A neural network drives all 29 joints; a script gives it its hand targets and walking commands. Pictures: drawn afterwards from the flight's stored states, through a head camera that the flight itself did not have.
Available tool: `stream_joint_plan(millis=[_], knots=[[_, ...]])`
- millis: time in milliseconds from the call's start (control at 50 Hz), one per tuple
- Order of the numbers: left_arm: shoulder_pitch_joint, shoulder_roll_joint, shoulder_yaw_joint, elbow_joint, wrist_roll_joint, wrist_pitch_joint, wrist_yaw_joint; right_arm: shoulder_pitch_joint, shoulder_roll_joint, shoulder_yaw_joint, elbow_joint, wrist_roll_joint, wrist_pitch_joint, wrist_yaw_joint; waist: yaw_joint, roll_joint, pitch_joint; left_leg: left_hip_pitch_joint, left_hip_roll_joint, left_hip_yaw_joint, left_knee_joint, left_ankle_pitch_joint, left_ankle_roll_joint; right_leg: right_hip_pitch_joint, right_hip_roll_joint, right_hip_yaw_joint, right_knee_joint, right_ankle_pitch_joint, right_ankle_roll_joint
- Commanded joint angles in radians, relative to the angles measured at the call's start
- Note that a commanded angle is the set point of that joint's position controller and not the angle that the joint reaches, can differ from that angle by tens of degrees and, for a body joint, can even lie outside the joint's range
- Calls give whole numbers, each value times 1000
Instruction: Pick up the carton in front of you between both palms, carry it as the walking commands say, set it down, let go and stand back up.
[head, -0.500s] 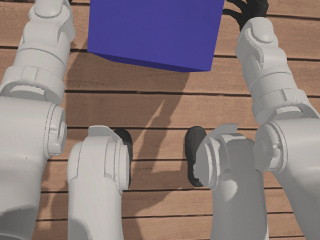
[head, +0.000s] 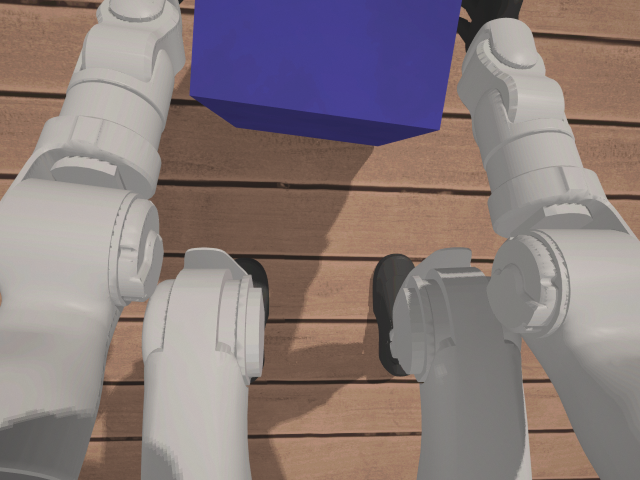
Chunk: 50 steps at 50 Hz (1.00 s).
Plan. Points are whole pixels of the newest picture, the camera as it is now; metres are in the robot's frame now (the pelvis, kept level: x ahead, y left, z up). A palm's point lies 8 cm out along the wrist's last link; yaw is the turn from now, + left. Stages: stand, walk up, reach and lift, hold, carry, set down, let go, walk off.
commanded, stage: reach and lift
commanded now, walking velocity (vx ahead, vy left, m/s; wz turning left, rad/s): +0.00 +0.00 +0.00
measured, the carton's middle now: (322, 35) +0.54 +0.02 -0.24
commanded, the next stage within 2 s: none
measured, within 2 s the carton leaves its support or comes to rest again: leaves its support in 0.02 s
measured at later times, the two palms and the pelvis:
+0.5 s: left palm out of the picture +0.50 +0.18 +0.02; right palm out of the picture +0.50 -0.12 +0.02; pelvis -0.01 -0.01 +0.09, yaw +3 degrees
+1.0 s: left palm out of the picture +0.46 +0.17 +0.16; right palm out of the picture +0.47 -0.13 +0.17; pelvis +0.03 -0.01 +0.21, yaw +4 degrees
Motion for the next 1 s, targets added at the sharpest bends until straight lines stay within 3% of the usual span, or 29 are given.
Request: stream_joint_plan(millis=[0, 120, 180, 220, 300, 360, 440, 520, 660, 780, 980], knots=[[-449, -1003, -176, -313, -63, -17, -264, -548, 981, 317, -249, 70, 8, 275, 29, 79, -1269, 603, -81, 86, -177, 444, 12, 552, 83, -136, -102, 420, -42], [-483, -1144, -298, -633, -113, 32, -229, -550, 1091, 457, -449, 132, 63, 264, 20, 131, -1774, 987, -101, 98, -194, 668, -4, 609, 95, -160, -133, 520, -34], [-422, -1215, -316, -694, -87, 81, -205, -550, 1115, 511, -554, 110, 96, 253, 25, 151, -1876, 1039, -120, 114, -243, 628, -20, 643, 105, -169, -185, 469, -30], [-364, -1246, -302, -663, -60, 112, -207, -522, 1122, 503, -549, 78, 121, 254, 17, 146, -1790, 951, -127, 124, -296, 501, -25, 651, 107, -167, -235, 384, -33], [-274, -1274, -183, -471, 37, 158, -237, -416, 1135, 363, -378, -48, 167, 272, -10, 137, -1410, 698, -122, 126, -414, 189, -16, 545, 104, -153, -344, 146, -50], [-247, -1278, -69, -389, 120, 171, -257, -389, 1139, 267, -301, -125, 186, 287, -16, 125, -1312, 645, -127, 121, -483, 105, -6, 542, 107, -144, -414, 86, -56], [-238, -1279, 10, -360, 176, 173, -272, -386, 1162, 227, -284, -164, 194, 304, -7, 92, -1350, 684, -133, 121, -545, 124, 1, 593, 109, -137, -487, 100, -52], [-226, -1299, 8, -384, 189, 177, -278, -371, 1208, 257, -301, -159, 203, 317, 12, 65, -1437, 763, -138, 127, -596, 159, 2, 669, 110, -135, -546, 127, -43], [-170, -1385, -115, -507, 131, 200, -285, -285, 1289, 389, -378, -101, 227, 336, 22, 66, -1587, 954, -139, 129, -675, 256, -10, 827, 110, -129, -629, 206, -36], [-71, -1439, -220, -582, 81, 211, -280, -164, 1321, 478, -416, -64, 234, 339, 14, 82, -1585, 1075, -142, 114, -749, 323, -24, 940, 112, -108, -703, 268, -36], [127, -1483, -244, -579, 95, 186, -262, 41, 1342, 501, -388, -78, 210, 342, 13, 79, -1394, 1241, -140, 68, -926, 335, -23, 1094, 108, -63, -881, 278, -44]])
